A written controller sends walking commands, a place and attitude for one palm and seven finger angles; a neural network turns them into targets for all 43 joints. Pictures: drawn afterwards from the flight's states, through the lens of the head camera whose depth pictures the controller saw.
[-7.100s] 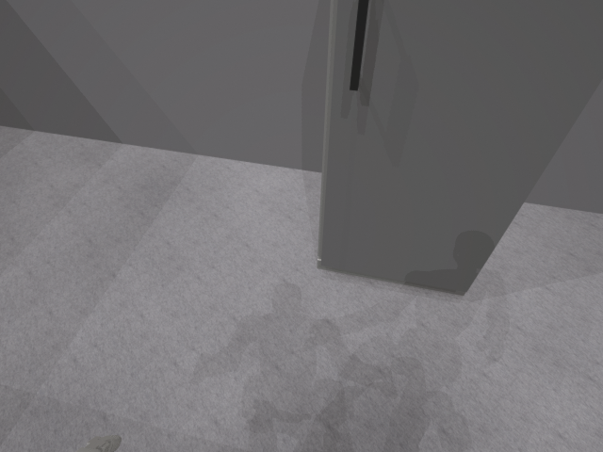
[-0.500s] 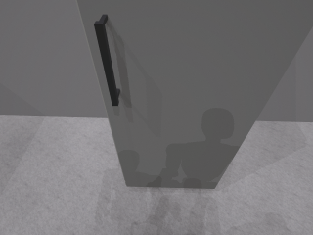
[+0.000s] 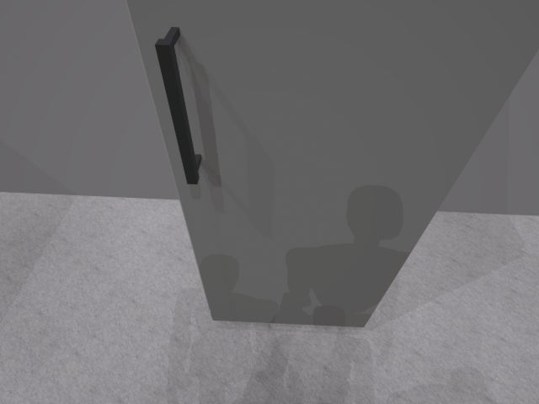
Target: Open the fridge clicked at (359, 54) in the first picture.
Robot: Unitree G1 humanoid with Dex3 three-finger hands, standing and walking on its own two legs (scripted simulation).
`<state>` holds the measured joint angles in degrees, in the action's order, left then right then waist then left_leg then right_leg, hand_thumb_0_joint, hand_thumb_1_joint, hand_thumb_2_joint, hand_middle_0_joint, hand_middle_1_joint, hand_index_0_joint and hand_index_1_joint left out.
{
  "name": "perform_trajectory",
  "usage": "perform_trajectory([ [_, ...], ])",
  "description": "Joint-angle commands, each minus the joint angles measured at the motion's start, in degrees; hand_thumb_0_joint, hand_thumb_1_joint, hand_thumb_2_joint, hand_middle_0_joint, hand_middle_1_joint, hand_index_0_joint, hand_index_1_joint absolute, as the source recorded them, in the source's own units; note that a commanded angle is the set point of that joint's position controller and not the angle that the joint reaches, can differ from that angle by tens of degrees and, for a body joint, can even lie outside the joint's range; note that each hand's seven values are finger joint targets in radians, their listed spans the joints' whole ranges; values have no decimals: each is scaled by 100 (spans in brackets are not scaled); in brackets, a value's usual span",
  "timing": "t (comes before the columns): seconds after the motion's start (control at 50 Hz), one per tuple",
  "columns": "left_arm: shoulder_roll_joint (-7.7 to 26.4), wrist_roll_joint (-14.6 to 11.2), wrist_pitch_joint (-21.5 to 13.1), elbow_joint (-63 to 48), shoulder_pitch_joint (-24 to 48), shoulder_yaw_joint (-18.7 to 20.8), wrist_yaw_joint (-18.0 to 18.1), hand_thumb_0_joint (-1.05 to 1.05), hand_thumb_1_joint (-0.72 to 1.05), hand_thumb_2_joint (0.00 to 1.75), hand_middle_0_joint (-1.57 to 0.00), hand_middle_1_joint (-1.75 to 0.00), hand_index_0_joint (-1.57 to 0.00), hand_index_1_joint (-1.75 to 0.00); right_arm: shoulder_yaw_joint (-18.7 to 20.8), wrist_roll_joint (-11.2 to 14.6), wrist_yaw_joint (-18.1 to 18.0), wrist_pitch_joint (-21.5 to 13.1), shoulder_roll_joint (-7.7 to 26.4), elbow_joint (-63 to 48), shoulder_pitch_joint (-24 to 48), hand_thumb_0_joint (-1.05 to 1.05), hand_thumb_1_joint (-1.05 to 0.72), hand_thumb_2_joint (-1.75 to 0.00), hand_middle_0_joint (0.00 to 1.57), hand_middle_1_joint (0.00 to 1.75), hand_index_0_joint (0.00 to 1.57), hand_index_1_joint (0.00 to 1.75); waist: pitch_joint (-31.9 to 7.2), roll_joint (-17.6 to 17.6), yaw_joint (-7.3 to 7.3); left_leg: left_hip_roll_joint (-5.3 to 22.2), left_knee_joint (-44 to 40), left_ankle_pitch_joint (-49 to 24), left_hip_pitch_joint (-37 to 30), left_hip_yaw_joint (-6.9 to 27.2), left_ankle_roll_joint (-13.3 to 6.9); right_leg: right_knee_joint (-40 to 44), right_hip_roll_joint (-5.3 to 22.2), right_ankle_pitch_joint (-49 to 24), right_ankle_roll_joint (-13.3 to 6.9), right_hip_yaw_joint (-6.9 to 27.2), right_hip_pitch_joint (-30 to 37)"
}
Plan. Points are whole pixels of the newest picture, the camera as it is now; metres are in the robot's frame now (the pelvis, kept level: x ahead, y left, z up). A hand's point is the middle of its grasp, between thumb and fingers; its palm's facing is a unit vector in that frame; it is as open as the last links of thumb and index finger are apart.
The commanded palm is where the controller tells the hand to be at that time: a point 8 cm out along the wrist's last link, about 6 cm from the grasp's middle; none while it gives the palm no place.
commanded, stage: come to a stop and stand still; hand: left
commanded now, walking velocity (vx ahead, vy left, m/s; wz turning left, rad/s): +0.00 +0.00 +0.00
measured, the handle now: (184, 115) +0.47 +0.17 +0.19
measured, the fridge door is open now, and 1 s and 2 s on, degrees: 0 0 0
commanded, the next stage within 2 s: look again from close up in 1.08 s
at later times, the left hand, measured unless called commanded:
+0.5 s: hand out of the picture +0.02 +0.23 -0.18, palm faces +0.05 -0.97 -0.24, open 7.4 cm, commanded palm none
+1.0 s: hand out of the picture -0.09 +0.27 -0.18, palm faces +0.01 -0.97 -0.24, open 7.4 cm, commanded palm none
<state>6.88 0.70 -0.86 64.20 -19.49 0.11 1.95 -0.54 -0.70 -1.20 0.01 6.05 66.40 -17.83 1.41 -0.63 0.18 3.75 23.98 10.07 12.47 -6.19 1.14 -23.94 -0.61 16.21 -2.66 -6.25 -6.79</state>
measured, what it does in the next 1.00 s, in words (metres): shifts its weight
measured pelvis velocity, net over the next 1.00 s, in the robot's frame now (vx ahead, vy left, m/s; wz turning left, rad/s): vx -0.05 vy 0.07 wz -0.01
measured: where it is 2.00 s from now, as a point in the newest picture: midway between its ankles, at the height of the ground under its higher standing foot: outside the picture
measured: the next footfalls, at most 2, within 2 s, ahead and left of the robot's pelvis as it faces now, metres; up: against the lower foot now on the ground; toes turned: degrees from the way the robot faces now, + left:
none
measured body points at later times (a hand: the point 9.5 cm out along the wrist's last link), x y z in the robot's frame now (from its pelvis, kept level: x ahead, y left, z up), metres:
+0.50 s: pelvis -0.02 +0.04 -0.01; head -0.04 +0.04 +0.44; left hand +0.02 +0.28 -0.16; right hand +0.05 -0.20 -0.15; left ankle +0.03 +0.13 -0.74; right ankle -0.03 -0.08 -0.74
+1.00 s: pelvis -0.05 +0.07 +0.00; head -0.06 +0.08 +0.45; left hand -0.09 +0.32 -0.16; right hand -0.04 -0.18 -0.15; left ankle +0.03 +0.13 -0.74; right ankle -0.03 -0.08 -0.74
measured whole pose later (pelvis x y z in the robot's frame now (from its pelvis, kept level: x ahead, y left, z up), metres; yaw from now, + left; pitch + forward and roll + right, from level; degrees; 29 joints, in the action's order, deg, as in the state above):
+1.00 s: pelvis -0.05 +0.07 +0.00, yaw +0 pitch -2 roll -1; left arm 11.7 2.1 0.8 59.6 -23.1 0.8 1.8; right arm 1.9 -0.6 0.1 1.4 12.2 60.4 -16.8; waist 1.1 0.4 0.1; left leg -0.7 24.0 6.8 15.9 -8.8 -4.6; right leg -26.1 3.9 12.5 1.6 -3.4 -11.6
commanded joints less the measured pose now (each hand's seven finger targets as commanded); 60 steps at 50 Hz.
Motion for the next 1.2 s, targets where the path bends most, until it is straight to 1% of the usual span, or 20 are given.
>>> perform_trajectory([
  [0.0,509,0,-86,-83,-469,75,33,0,90,90,-20,-30,-20,-30,95,-11,-74,-111,480,-146,-295,0,-90,-90,20,30,20,30,400,45,23,327,-269,-340,-149,409,-156,708,758,-661,21,685,-576],
  [0.06,459,-5,-86,-47,-546,66,33,0,90,90,-20,-30,-20,-30,97,-10,-82,-118,458,-128,-303,0,-90,-90,20,30,20,30,401,84,29,332,-278,-338,-182,425,-172,702,746,-591,22,674,-610],
  [0.08,1524,119,-239,-503,-417,34,42,0,90,90,-20,-30,-20,-30,190,-40,-9,-144,1188,-848,15,0,-90,-90,20,30,20,30,1065,379,-148,75,37,-350,-49,715,-120,835,814,-1556,101,783,-892],
  [0.1,1095,64,-241,-475,-263,203,70,0,90,90,-20,-30,-20,-30,320,-67,-61,-226,947,-896,-61,0,-90,-90,20,30,20,30,160,558,-148,175,344,-274,-27,581,-197,225,1018,-1537,-39,865,-545],
  [0.12,909,38,-264,-479,-354,136,78,0,90,90,-20,-30,-20,-30,274,-69,-84,-235,756,-877,-135,0,-90,-90,20,30,20,30,-461,373,-92,146,560,-414,-95,596,-246,144,1048,-2052,-110,917,-228],
  [0.14,788,47,-241,-496,-429,136,76,0,90,90,-20,-30,-20,-30,268,-58,-92,-215,623,-906,-250,0,-90,-90,20,30,20,30,-584,-15,-105,101,630,-278,20,518,-233,135,1112,-2225,-131,921,-138],
  [0.18,783,76,-217,-562,-462,124,81,0,90,90,-20,-30,-20,-30,255,-75,-66,-176,628,-956,-258,0,-90,-90,20,30,20,30,-333,-713,-65,7,709,-75,292,390,-242,99,1132,-2727,-155,936,-113],
  [0.2,824,80,-191,-610,-398,167,88,0,90,90,-20,-30,-20,-30,291,-59,-66,-160,693,-985,-223,0,-90,-90,20,30,20,30,-70,-693,-95,12,701,13,345,386,-249,109,1146,-2515,-179,897,-298],
  [0.24,880,78,-128,-730,-322,190,87,0,90,90,-20,-30,-20,-30,309,-48,-70,-139,773,-1019,-179,0,-90,-90,20,30,20,30,151,-269,-101,89,516,-354,233,397,-265,41,994,-1974,-175,788,-549],
  [0.26,881,73,-104,-766,-350,189,87,0,90,90,-20,-30,-20,-30,310,-44,-77,-142,820,-1026,-135,0,-90,-90,20,30,20,30,183,-31,-74,150,461,-660,154,443,-289,-27,893,-1888,-128,742,-599],
  [0.32,957,63,-71,-873,-409,193,90,0,90,90,-20,-30,-20,-30,322,-35,-74,-149,983,-1081,-62,0,-90,-90,20,30,20,30,39,97,-13,265,498,-1280,40,498,-337,-178,772,-1871,-34,622,-503],
  [0.44,1110,74,7,-1090,-121,194,61,0,90,90,-20,-30,-20,-30,332,-48,-13,-103,1185,-1235,211,0,-90,-90,20,30,20,30,332,107,-23,293,87,-162,270,621,-346,78,696,-416,39,662,-780],
  [0.54,1217,82,24,-1156,-29,185,33,0,90,90,-20,-30,-20,-30,325,-56,38,-79,1294,-1308,300,0,-90,-90,20,30,20,30,465,135,-22,296,-342,880,467,788,-338,278,670,254,75,669,-894],
  [0.72,1195,112,75,-1030,-303,185,2,0,90,90,-20,-30,-20,-30,391,-39,62,-76,1528,-1255,271,0,-90,-90,20,30,20,30,250,418,56,536,-1176,1997,654,1179,-365,17,530,247,165,409,-603],
  [0.78,1169,123,76,-918,-444,185,1,0,90,90,-20,-30,-20,-30,401,-19,57,-70,1527,-1170,230,0,-90,-90,20,30,20,30,149,342,72,560,-1248,1950,543,1175,-363,21,544,149,159,414,-540],
  [0.86,1149,131,87,-775,-593,184,8,0,90,90,-20,-30,-20,-30,430,-12,58,-30,1532,-1042,214,0,-90,-90,20,30,20,30,354,240,56,503,-1251,2093,632,1068,-313,130,554,397,149,448,-708],
  [0.98,1147,131,40,-624,-724,180,25,0,90,90,-20,-30,-20,-30,422,5,57,-19,1402,-891,84,0,-90,-90,20,30,20,30,276,0,14,371,-1003,1689,384,960,-293,410,647,573,91,677,-900],
  [1.04,1137,123,45,-554,-682,174,26,0,90,90,-20,-30,-20,-30,427,4,54,-5,1389,-823,45,0,-90,-90,20,30,20,30,414,102,-41,357,-1010,1840,351,967,-257,465,657,901,100,725,-1167],
  [1.12,1063,134,54,-463,-811,173,29,0,90,90,-20,-30,-20,-30,430,3,41,-3,1374,-761,77,0,-90,-90,20,30,20,30,419,223,7,378,-1133,1949,477,1014,-250,328,576,713,105,687,-1040],
  [1.18,1032,140,49,-413,-906,158,27,0,90,90,-20,-30,-20,-30,427,3,43,13,1323,-751,104,0,-90,-90,20,30,20,30,433,102,32,315,-1043,1894,468,991,-250,422,584,807,96,773,-1088],
])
